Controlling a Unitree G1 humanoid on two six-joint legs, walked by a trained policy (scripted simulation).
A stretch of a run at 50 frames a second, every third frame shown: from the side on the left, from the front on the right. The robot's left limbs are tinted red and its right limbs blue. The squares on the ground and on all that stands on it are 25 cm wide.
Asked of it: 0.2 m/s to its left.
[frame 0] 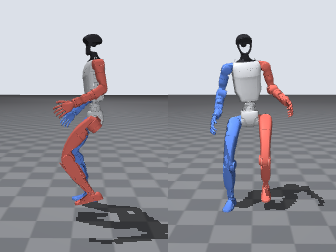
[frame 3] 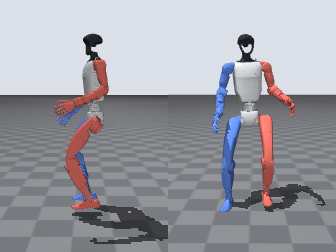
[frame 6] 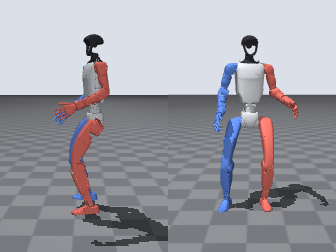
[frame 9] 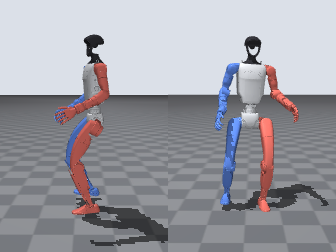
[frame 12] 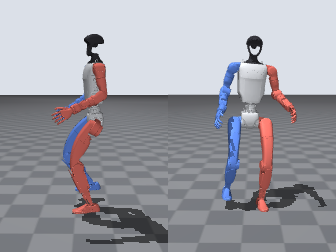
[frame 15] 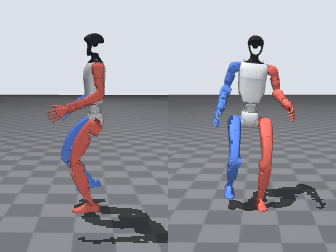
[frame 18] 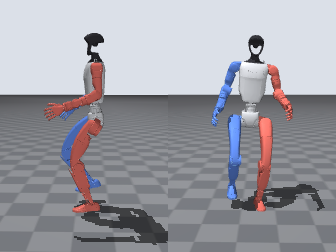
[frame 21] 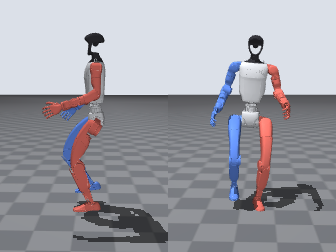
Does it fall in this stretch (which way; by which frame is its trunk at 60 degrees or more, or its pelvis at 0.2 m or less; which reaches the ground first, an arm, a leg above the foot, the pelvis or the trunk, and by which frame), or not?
no
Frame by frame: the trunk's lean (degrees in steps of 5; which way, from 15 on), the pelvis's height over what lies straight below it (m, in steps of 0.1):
0: 5, 0.8
3: 5, 0.8
6: 0, 0.7
9: 0, 0.7
12: 5, 0.7
15: 5, 0.7
18: 5, 0.7
21: 5, 0.7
